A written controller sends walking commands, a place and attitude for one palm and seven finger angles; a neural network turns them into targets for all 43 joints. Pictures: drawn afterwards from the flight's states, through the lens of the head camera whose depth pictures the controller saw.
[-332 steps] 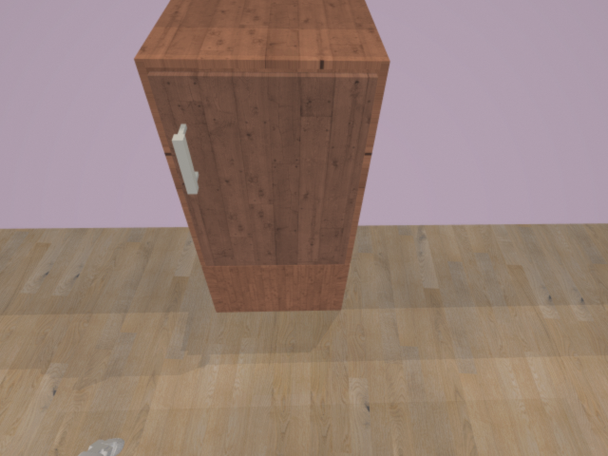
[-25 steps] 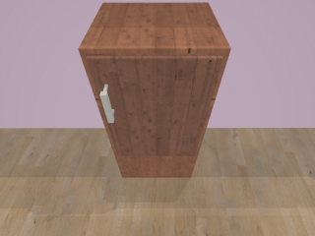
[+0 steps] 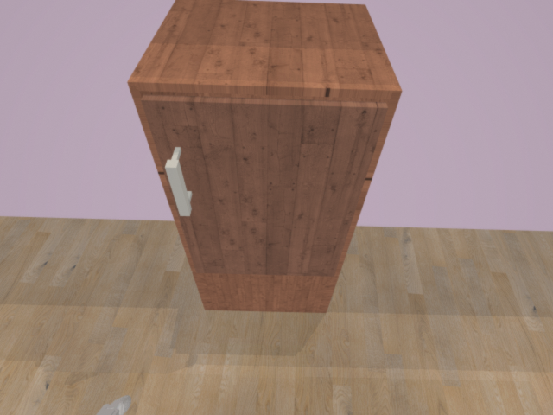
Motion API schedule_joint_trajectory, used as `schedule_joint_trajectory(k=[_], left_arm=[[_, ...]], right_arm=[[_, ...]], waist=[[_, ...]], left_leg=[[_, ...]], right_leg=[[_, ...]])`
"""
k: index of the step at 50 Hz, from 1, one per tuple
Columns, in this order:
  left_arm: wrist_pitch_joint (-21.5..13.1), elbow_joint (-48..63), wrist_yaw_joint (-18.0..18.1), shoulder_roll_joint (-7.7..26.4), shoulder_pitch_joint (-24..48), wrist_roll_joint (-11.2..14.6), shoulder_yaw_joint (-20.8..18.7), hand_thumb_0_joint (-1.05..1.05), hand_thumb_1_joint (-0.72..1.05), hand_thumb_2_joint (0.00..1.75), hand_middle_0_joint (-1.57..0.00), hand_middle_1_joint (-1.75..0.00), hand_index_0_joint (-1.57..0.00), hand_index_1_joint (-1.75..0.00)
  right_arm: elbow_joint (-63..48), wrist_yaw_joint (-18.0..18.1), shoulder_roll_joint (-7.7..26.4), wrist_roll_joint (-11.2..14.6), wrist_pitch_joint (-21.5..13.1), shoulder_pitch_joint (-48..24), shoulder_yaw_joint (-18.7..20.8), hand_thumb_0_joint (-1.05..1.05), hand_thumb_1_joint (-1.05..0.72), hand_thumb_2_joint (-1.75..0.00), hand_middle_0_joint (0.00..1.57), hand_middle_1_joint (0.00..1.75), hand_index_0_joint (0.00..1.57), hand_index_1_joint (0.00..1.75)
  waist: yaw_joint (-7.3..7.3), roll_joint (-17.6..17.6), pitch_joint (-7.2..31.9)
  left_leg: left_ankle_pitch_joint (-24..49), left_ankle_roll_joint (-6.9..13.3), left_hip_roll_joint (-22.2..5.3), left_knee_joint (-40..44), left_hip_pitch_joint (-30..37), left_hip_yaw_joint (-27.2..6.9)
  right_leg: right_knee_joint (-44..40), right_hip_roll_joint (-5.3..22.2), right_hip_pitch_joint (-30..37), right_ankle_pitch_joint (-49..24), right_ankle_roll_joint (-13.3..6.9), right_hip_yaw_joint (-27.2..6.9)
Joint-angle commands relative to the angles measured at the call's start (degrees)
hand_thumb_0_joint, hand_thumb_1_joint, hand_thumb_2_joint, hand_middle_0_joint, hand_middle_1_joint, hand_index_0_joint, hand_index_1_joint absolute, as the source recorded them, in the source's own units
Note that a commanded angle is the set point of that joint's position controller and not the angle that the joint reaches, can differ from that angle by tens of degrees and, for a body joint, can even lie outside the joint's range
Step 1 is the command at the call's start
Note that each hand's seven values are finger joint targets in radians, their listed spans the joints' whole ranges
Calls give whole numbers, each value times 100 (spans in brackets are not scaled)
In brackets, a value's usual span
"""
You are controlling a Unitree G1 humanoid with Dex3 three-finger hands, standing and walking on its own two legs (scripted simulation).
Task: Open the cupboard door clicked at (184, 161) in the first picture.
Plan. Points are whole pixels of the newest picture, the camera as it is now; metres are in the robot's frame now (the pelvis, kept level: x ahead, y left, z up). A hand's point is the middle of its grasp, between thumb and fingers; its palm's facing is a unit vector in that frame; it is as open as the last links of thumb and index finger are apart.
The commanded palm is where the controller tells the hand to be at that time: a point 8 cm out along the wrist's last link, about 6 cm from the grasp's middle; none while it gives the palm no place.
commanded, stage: raise the hand with hooked fingers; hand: left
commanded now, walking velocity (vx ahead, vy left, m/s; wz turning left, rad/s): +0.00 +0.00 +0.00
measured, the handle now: (181, 182) +0.53 +0.23 -0.02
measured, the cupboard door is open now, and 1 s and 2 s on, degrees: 0 0 0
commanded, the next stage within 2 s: move the hooked fingers beside the handle in 2.00 s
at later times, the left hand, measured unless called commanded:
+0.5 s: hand out of the picture +0.13 +0.20 -0.04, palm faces +0.11 -0.99 -0.08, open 9.7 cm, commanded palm +0.12 +0.26 -0.04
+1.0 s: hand (112, 366) +0.19 +0.25 -0.04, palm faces +0.00 -1.00 -0.04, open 12.7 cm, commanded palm +0.16 +0.31 -0.02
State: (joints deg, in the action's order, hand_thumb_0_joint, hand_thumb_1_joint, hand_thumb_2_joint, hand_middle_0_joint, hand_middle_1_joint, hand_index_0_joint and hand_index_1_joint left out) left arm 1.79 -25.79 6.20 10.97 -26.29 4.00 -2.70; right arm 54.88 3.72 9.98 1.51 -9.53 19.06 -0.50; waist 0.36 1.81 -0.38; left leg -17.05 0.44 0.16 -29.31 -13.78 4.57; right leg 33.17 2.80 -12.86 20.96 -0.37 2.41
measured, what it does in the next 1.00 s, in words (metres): lowers itself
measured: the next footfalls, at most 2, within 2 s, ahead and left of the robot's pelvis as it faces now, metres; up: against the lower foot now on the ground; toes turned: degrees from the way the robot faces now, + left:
none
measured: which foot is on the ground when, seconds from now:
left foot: down 0.00-1.00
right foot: down 0.00-1.00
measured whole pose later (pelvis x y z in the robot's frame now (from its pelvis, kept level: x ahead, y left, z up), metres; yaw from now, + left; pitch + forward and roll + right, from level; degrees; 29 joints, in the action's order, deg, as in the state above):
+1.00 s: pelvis -0.06 +0.01 -0.07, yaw +0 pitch +14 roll -3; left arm -23.2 -13.5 -23.5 18.1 -10.4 18.6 -18.3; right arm 34.3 4.5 16.0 2.1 -14.2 15.8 0.4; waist -1.1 0.0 5.8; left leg -26.1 1.5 -2.7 -63.0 -50.9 0.9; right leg 60.4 1.2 -45.8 28.3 0.2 4.7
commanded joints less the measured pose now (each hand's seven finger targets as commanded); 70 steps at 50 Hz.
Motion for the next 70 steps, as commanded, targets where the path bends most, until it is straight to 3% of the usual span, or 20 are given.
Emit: schedule_joint_trajectory(k=[1,2,6,8,10,13,17,18,19,21,25,30,33,40,45,50,57,62,64,70], left_arm=[[-751,2954,21,217,1061,391,-170,0,76,84,-21,-39,-21,-39],[-1062,2606,-107,348,867,355,-420,0,74,83,-21,-40,-21,-40],[-2391,938,-1279,18,-990,719,-982,0,64,79,-22,-47,-22,-47],[-3042,732,-2097,425,-1181,1030,-1506,0,60,77,-22,-50,-22,-50],[-3593,875,-2872,764,-626,1288,-1736,0,55,75,-22,-53,-22,-53],[-3672,1825,-3125,1460,332,1511,-2300,0,48,72,-23,-57,-23,-57],[-4176,3335,-2900,1439,2048,1687,-2115,0,39,68,-24,-63,-24,-63],[-4312,3759,-2904,1500,2715,1720,-1943,0,36,67,-24,-64,-24,-64],[-4379,3800,-2940,1467,2653,1709,-1832,0,34,66,-24,-66,-24,-66],[-4309,3585,-3146,1268,2390,1722,-1392,0,29,64,-24,-69,-24,-69],[-3318,2393,-3550,1815,2288,1696,-1634,0,20,60,-25,-75,-25,-75],[-1925,1931,-3358,2178,1617,2006,-2584,0,8,55,-26,-82,-26,-82],[-2102,2175,-2855,2008,1395,2074,-2848,0,1,52,-26,-87,-26,-87],[-3106,2147,-2744,1420,1906,1565,-1884,0,-15,45,-27,-98,-27,-98],[-3032,2403,-3073,1892,2406,1652,-2088,0,-27,40,-28,-105,-28,-105],[-2930,2999,-2712,2029,2161,1680,-2378,0,-38,35,-29,-112,-29,-112],[-2306,2100,-2772,1730,2365,1525,-2037,0,-50,30,-30,-120,-30,-120],[-2184,2146,-3059,2064,3082,1566,-2219,0,-50,30,-30,-120,-30,-120],[-2306,2298,-3111,2306,3395,1588,-2375,0,-50,30,-30,-120,-30,-120],[-2407,1804,-3198,2478,3633,1642,-2577,0,-50,30,-30,-120,-30,-120]], right_arm=[[-1380,86,1082,83,-820,-702,466,0,-90,-90,20,30,20,30],[-1503,86,1119,-27,-825,-680,488,0,-90,-90,20,30,20,30],[-2041,-108,1057,-156,-679,-1022,635,0,-90,-90,20,30,20,30],[-2365,-224,1090,-76,-650,-1166,691,0,-90,-90,20,30,20,30],[-2669,-282,1145,-30,-685,-1284,679,0,-90,-90,20,30,20,30],[-3026,-224,1129,-35,-621,-1238,672,0,-90,-90,20,30,20,30],[-2997,-91,978,-67,-681,-1015,579,0,-90,-90,20,30,20,30],[-2947,-41,1020,-81,-716,-930,537,0,-90,-90,20,30,20,30],[-2862,24,1042,-82,-764,-865,540,0,-90,-90,20,30,20,30],[-2743,119,1129,-26,-893,-868,480,0,-90,-90,20,30,20,30],[-2662,257,1250,99,-920,-860,365,0,-90,-90,20,30,20,30],[-3067,220,1148,123,-695,-1010,290,0,-90,-90,20,30,20,30],[-3104,123,993,58,-670,-1013,303,0,-90,-90,20,30,20,30],[-2807,19,1231,11,-795,-539,434,0,-90,-90,20,30,20,30],[-2873,133,1411,71,-825,-427,412,0,-90,-90,20,30,20,30],[-2934,85,1346,32,-798,-446,354,0,-90,-90,20,30,20,30],[-3069,3,1413,50,-503,-424,310,0,-90,-90,20,30,20,30],[-3171,62,1442,47,-441,-390,276,0,-90,-90,20,30,20,30],[-3143,70,1427,27,-448,-392,245,0,-90,-90,20,30,20,30],[-3026,113,1409,30,-407,-410,199,0,-90,-90,20,30,20,30]], waist=[[-338,-621,356],[-370,-126,185],[259,1658,539],[486,1294,959],[385,509,1390],[396,-327,1994],[-105,-947,2167],[-344,-730,2108],[-357,-783,2199],[-465,-802,1892],[-413,-507,1565],[196,-47,2064],[347,41,2126],[-158,-237,1714],[-102,-632,2088],[101,-1226,2412],[-112,-874,1637],[-116,-748,2054],[-83,-1076,2234],[-92,-1074,2101]], left_leg=[[2210,1,-272,-121,262,-589],[1810,32,-138,-429,-174,-547],[1353,-64,30,-1488,-1921,-408],[1165,-139,144,-1864,-2390,-304],[926,-169,206,-2328,-2773,-213],[488,-79,230,-2802,-3126,-119],[121,62,-3,-3381,-3107,-275],[-52,107,-73,-3548,-3186,-367],[-132,130,-123,-3572,-3154,-395],[-340,174,-182,-3576,-3226,-451],[-617,193,-165,-3434,-3630,-535],[-256,136,-65,-2989,-3526,-570],[-38,79,-90,-2821,-3439,-587],[-229,136,-99,-2541,-2869,-580],[-360,127,-111,-2202,-2321,-714],[591,-39,-206,-1916,-1458,-938],[337,-99,-226,-1775,-1788,-965],[621,-80,-185,-1822,-1535,-945],[850,-123,-189,-1855,-1285,-950],[665,-105,-180,-1775,-1315,-949]], right_leg=[[-272,-166,-999,-1152,-52,314],[-215,-197,-1235,-1324,-43,385],[1025,-271,-1808,-2091,33,358],[1469,-143,-1545,-2704,43,18],[1765,-26,-1604,-2640,35,-323],[1760,67,-1669,-1757,95,-929],[1691,-19,-2432,-465,112,-1124],[1736,-95,-2761,-61,105,-1134],[1710,-136,-2854,208,57,-1127],[1644,-195,-3138,623,29,-1053],[1310,-165,-3043,1264,76,-1175],[1066,31,-1988,924,205,-1170],[1246,-31,-1930,557,199,-966],[1647,-338,-3111,668,17,-230],[1786,-398,-3080,489,-82,41],[1947,-440,-2949,-178,-156,290],[1753,-489,-3061,-168,-103,392],[1652,-512,-2829,-349,-124,343],[1675,-537,-2848,-395,-164,311],[1580,-533,-2805,-329,-167,287]])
